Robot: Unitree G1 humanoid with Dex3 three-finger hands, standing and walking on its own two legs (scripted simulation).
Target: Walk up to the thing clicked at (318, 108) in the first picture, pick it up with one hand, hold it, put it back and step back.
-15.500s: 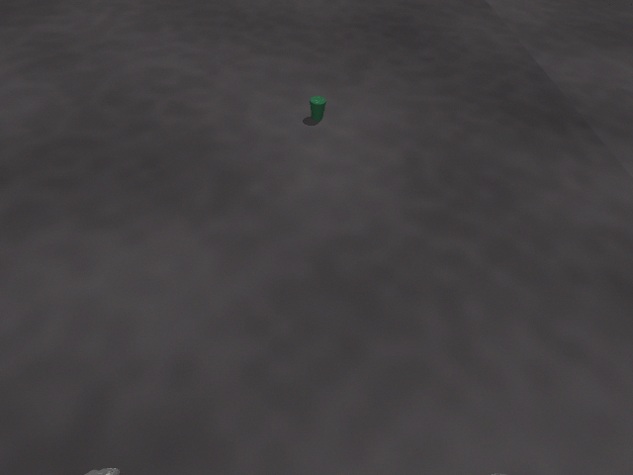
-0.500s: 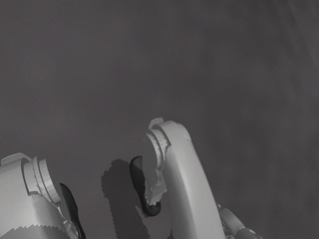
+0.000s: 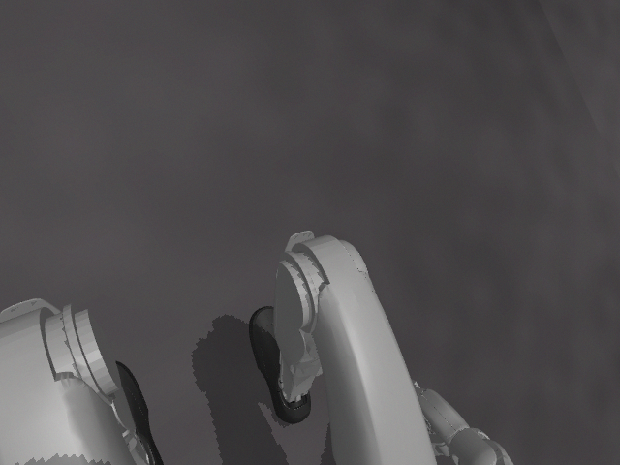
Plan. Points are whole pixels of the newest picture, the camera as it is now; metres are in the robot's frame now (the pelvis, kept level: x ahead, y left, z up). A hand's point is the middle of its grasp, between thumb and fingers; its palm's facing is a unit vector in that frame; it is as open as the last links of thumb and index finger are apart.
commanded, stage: close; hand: left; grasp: from above
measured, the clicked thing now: out of the picture +0.45 +0.35 -0.24
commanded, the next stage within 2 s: settle in 0.74 s
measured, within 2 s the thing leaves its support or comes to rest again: leaves its support in 1.22 s
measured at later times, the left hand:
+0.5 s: hand out of the picture +0.44 +0.36 -0.19, palm faces -0.43 -0.15 -0.89, open 12.1 cm
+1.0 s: hand out of the picture +0.44 +0.36 -0.19, palm faces -0.43 -0.14 -0.89, open 11.9 cm
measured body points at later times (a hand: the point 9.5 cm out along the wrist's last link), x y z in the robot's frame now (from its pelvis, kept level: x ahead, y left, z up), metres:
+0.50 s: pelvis +0.00 +0.00 +0.00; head +0.25 +0.11 +0.36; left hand +0.46 +0.36 -0.14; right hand +0.06 -0.26 -0.07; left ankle +0.07 +0.13 -0.26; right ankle +0.11 -0.12 -0.26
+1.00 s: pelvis +0.00 +0.00 +0.00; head +0.25 +0.11 +0.36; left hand +0.46 +0.36 -0.14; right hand +0.07 -0.26 -0.07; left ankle +0.07 +0.13 -0.26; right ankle +0.11 -0.12 -0.26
